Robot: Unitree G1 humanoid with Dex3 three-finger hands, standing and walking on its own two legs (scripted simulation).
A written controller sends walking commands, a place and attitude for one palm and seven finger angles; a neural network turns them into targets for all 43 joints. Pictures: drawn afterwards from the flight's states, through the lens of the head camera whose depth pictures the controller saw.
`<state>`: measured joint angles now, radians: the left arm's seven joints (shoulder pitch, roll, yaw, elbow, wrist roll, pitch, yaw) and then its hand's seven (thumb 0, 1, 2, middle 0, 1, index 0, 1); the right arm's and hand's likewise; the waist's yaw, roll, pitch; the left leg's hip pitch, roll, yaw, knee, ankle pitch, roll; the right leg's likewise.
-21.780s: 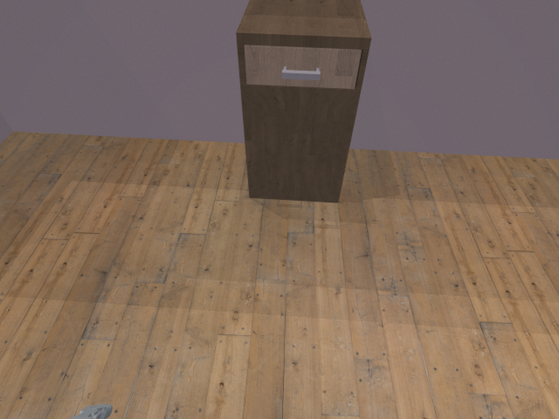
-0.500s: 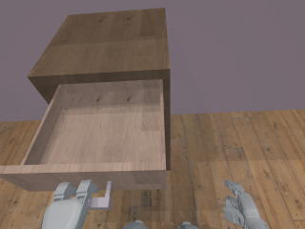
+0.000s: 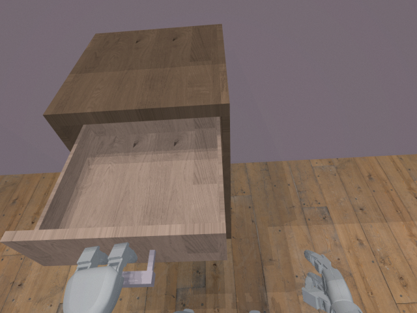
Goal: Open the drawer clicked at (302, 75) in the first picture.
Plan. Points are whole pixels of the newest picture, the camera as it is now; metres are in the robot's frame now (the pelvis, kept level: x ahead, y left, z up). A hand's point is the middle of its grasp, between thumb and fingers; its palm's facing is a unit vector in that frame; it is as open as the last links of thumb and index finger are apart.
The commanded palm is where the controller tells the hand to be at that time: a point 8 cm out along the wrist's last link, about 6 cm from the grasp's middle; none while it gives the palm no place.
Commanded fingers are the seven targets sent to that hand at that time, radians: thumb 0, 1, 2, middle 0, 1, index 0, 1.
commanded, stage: lift the hand off the handle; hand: left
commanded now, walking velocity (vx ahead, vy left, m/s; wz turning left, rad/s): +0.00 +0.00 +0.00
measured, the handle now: (120, 267) +0.21 +0.20 -0.01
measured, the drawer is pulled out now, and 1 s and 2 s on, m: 0.30 0.30 0.30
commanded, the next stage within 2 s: draw the hand back to the body in 2.00 s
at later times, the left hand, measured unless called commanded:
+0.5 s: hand (104, 290) +0.16 +0.20 +0.02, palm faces -0.02 -0.16 -0.99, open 13.6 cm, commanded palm +0.14 +0.20 +0.08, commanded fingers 0.00 -0.50 0.30 -0.30 -1.20 -0.30 -1.20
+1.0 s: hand (97, 284) +0.17 +0.20 +0.04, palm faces -0.02 -0.18 -0.98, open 13.3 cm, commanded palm +0.15 +0.19 +0.12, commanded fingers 0.00 -0.50 0.30 -0.30 -1.20 -0.30 -1.20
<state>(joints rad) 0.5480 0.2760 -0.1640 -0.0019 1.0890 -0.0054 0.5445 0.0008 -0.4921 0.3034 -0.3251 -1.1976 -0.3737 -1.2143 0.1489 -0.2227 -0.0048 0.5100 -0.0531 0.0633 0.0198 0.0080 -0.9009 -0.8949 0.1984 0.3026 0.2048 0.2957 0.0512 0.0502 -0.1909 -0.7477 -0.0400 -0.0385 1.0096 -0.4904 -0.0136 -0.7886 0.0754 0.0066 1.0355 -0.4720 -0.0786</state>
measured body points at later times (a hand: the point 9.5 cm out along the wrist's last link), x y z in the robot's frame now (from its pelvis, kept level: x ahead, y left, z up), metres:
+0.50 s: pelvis +0.01 +0.01 +0.01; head +0.03 -0.03 +0.46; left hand +0.16 +0.20 +0.07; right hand +0.23 -0.20 -0.07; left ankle +0.00 +0.13 -0.67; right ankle +0.02 -0.07 -0.67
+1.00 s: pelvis +0.02 +0.02 +0.02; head +0.03 -0.02 +0.47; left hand +0.16 +0.21 +0.10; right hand +0.24 -0.19 -0.06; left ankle +0.00 +0.13 -0.67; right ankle +0.02 -0.07 -0.67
